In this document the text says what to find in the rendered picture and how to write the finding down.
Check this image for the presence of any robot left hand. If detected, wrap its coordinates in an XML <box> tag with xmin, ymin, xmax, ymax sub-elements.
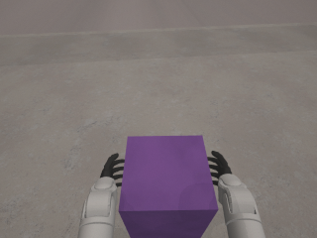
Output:
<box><xmin>100</xmin><ymin>153</ymin><xmax>125</xmax><ymax>187</ymax></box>

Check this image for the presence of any right robot forearm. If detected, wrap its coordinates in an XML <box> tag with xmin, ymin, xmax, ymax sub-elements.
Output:
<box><xmin>218</xmin><ymin>174</ymin><xmax>265</xmax><ymax>238</ymax></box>

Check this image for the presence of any carton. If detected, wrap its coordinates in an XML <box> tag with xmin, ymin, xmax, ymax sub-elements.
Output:
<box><xmin>118</xmin><ymin>135</ymin><xmax>219</xmax><ymax>238</ymax></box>

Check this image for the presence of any robot right hand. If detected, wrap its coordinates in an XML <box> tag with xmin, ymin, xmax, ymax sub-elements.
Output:
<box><xmin>207</xmin><ymin>151</ymin><xmax>232</xmax><ymax>186</ymax></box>

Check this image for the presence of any left robot forearm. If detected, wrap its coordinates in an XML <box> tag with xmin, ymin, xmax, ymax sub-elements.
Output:
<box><xmin>77</xmin><ymin>177</ymin><xmax>118</xmax><ymax>238</ymax></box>

